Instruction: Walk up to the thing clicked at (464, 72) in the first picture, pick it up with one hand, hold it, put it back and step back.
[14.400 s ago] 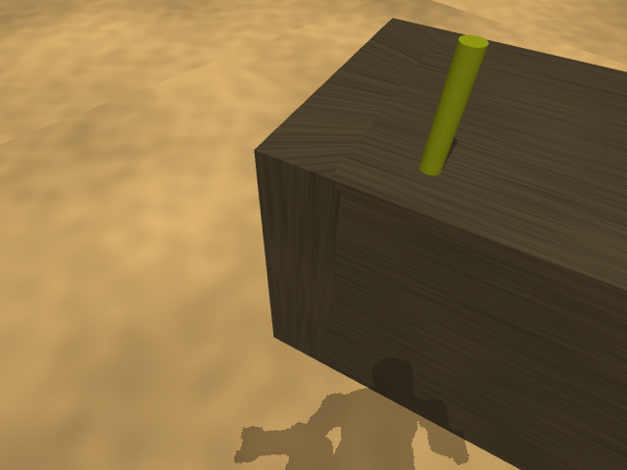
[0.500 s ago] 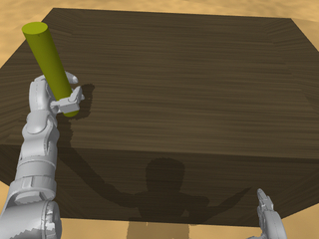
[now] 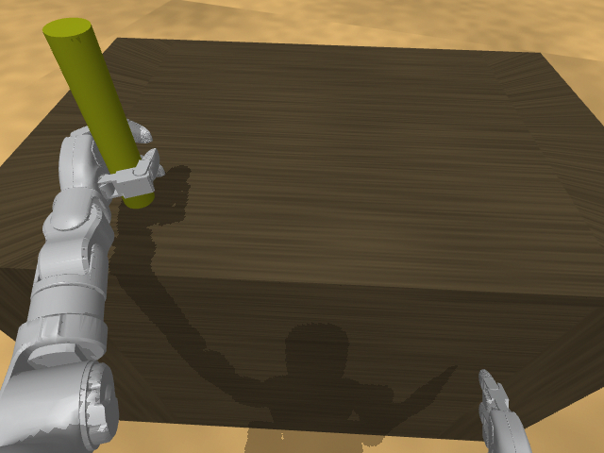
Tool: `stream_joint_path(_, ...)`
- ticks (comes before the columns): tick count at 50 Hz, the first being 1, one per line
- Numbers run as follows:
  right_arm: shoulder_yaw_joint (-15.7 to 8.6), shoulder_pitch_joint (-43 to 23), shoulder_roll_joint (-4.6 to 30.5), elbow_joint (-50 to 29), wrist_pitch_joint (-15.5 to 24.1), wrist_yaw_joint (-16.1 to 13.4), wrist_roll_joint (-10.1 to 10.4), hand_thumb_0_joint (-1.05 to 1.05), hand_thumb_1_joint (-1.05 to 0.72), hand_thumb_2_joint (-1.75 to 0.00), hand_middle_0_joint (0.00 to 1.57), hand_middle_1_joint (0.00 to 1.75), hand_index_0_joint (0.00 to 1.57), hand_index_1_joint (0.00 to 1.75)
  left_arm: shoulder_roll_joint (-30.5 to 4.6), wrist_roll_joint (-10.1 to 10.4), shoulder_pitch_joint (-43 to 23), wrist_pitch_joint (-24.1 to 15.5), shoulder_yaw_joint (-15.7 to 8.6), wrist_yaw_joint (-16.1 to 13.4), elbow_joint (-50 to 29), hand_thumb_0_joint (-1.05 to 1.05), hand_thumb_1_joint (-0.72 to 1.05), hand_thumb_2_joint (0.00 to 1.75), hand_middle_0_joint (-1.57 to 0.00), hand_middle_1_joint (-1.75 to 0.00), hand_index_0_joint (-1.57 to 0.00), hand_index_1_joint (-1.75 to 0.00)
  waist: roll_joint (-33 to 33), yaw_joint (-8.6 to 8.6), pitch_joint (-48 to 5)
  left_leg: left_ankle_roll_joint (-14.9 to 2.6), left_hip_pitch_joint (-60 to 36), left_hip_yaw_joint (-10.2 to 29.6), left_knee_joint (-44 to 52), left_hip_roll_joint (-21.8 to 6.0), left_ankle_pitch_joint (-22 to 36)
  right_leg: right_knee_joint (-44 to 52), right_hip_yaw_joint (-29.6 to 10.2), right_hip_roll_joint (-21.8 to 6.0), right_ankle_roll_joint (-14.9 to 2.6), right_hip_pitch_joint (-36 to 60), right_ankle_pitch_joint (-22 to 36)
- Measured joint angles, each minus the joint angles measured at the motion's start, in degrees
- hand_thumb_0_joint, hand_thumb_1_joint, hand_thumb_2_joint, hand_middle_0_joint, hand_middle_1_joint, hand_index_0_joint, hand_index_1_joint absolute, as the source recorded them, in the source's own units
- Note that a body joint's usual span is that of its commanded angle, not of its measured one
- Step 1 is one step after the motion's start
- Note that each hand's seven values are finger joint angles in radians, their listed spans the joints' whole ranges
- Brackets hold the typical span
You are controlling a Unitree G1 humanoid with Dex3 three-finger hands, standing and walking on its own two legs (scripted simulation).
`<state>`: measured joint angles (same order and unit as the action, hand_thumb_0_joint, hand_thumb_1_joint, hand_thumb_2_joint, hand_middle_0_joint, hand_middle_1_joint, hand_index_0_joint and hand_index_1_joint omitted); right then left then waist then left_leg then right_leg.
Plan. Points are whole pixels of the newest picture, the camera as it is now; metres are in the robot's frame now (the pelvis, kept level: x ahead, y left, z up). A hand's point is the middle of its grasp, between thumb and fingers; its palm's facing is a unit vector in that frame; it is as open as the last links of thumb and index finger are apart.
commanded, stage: settle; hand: left
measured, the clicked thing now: (110, 130) +0.43 +0.21 +0.22
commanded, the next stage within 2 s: lift in 0.04 s
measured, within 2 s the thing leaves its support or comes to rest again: neither
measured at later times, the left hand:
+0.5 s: hand (131, 141) +0.42 +0.19 +0.21, palm faces +0.17 -0.99 -0.01, open 5.2 cm
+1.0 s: hand (107, 114) +0.37 +0.18 +0.28, palm faces +0.13 -0.99 +0.00, open 5.2 cm
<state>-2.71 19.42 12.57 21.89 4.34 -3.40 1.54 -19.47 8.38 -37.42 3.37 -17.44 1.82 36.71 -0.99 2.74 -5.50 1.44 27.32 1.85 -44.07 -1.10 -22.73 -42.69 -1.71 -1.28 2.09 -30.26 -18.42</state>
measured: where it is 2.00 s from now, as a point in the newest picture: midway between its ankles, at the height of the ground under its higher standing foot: outside the picture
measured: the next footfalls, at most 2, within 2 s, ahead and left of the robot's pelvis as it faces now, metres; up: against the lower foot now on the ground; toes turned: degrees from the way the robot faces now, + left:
none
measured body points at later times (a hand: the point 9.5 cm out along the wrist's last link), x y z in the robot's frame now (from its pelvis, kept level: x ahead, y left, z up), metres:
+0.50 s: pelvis +0.00 +0.00 +0.01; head +0.00 -0.01 +0.46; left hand +0.41 +0.24 +0.22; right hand +0.16 -0.26 -0.05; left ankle +0.00 +0.14 -0.71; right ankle +0.03 -0.14 -0.71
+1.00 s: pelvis +0.00 +0.00 +0.02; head -0.04 -0.03 +0.46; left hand +0.35 +0.23 +0.29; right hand +0.17 -0.26 -0.04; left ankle +0.00 +0.14 -0.71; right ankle +0.03 -0.14 -0.71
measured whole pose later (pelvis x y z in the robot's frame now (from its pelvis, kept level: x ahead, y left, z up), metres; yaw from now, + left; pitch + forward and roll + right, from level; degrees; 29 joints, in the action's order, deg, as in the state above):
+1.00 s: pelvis +0.00 +0.00 +0.02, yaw +1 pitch +0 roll +0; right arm -5.1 17.8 13.5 29.1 11.0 -2.1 2.7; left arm -17.2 11.6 -34.4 34.1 -17.1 2.5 5.8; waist -3.7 -0.4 -5.2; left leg 1.6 16.6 2.7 -35.7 -0.5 -18.8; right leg -35.5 -0.6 -2.2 1.9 -19.5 -15.6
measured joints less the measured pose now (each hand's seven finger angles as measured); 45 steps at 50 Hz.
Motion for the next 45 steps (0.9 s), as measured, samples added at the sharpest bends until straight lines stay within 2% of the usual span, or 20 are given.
stream_joint_path(6, -0.01, -0.73, 0.02, 1.34, 1.12, -0.15, -0.01, -0.01, 0.56, -0.05, 0.06, 0.05, 0.06, 0.05, -0.60, -0.40, -1.30, 1.27, 0.54, -0.25, 0.61, -0.02, 0.13, 1.21, -1.03, -1.18, -1.03, -1.20, -0.32, -0.06, 0.19, 0.05, -0.24, 0.04, 0.63, -0.10, 0.69, 0.93, 0.04, 0.09, -0.05, 0.39, 0.85)
stream_joint_path(13, -0.18, -0.54, 0.08, 2.19, 2.24, -0.26, 0.04, -0.01, 0.56, -0.05, 0.06, 0.05, 0.06, 0.05, -0.81, 0.33, -1.63, 2.27, 0.01, -0.11, 0.94, -0.02, 0.13, 1.21, -1.03, -1.18, -1.03, -1.20, -0.75, 0.00, 0.04, -0.01, -0.97, -0.06, 1.48, -0.07, 1.11, 1.75, -0.03, 0.05, 0.00, 1.09, 1.26)
stream_joint_path(19, -0.80, -0.24, 0.63, 2.93, 3.27, -0.66, 0.22, -0.01, 0.56, -0.04, 0.06, 0.05, 0.06, 0.05, 0.00, 0.31, -0.61, 3.13, 0.49, -0.51, -2.19, -0.02, 0.13, 1.21, -1.03, -1.17, -1.03, -1.20, -0.86, -0.51, -0.06, -0.02, -2.15, -0.10, 2.10, -0.07, 1.08, 2.32, -0.03, 0.02, 0.01, 2.24, 1.20)
stream_joint_path(24, -0.66, -0.57, 0.42, 3.75, 4.17, -0.66, 0.25, -0.01, 0.56, -0.04, 0.06, 0.05, 0.06, 0.05, 0.83, 0.42, 0.84, 5.31, 1.32, -0.49, -7.37, -0.02, 0.13, 1.21, -1.03, -1.17, -1.03, -1.20, -1.22, -0.91, -0.31, -0.01, -3.48, 0.13, 2.77, -0.11, 1.06, 3.13, 0.24, 0.01, 0.00, 3.75, 1.17)
stream_joint_path(29, -0.76, -0.60, 0.04, 4.09, 4.73, -0.22, 0.37, -0.01, 0.56, -0.04, 0.06, 0.05, 0.06, 0.05, 1.41, 0.98, 2.34, 9.63, 1.25, -0.27, -13.31, -0.02, 0.13, 1.21, -1.03, -1.17, -1.03, -1.20, -2.16, -1.43, -0.64, 0.03, -5.57, 0.26, 3.88, -0.10, 1.20, 4.27, 0.44, -0.04, -0.03, 5.92, 1.25)
stream_joint_path(39, -1.91, -0.87, 0.69, 5.60, 5.18, 0.56, 0.98, -0.01, 0.56, -0.04, 0.06, 0.05, 0.06, 0.05, 1.51, 2.60, 2.17, 21.19, -0.11, 0.91, -22.27, -0.02, 0.13, 1.21, -1.03, -1.17, -1.03, -1.20, -3.06, -2.86, -0.46, -0.08, -9.15, 0.49, 6.77, 0.45, 2.55, 6.08, 0.72, -0.67, 0.00, 9.22, 1.80)
stream_joint_path(45, -1.89, -0.83, 0.90, 5.90, 5.87, 1.15, 1.11, -0.01, 0.56, -0.04, 0.06, 0.05, 0.06, 0.05, 2.11, 2.94, 2.88, 27.13, 0.18, 1.28, -27.35, -0.02, 0.13, 1.21, -1.03, -1.17, -1.03, -1.20, -2.64, -3.26, 0.02, 0.06, -10.26, 0.71, 7.93, 0.61, 3.42, 6.75, 0.95, -0.85, -0.15, 10.23, 2.30)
